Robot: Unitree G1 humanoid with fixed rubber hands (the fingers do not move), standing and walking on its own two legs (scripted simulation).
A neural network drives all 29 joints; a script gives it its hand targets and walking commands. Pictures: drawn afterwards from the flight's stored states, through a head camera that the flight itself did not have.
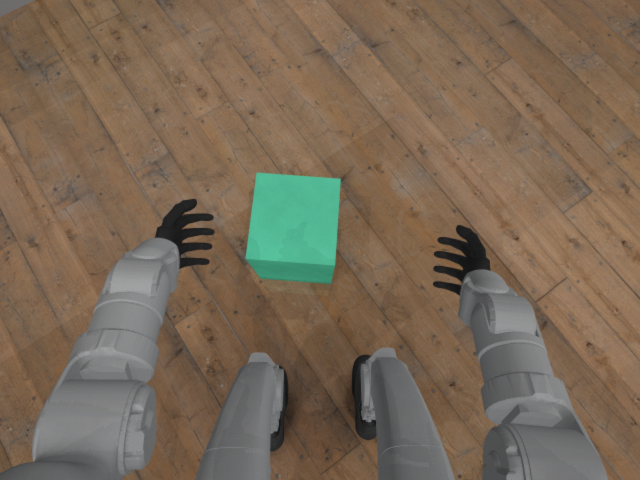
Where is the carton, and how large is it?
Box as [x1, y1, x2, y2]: [245, 173, 340, 283]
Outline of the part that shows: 256,173 245,258 261,278 330,283 335,260 340,179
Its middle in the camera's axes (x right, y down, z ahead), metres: -0.06 -0.02 +1.01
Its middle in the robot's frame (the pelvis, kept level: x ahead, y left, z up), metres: +0.54 +0.06 -0.56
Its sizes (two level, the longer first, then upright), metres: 0.210 0.200 0.250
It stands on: the floor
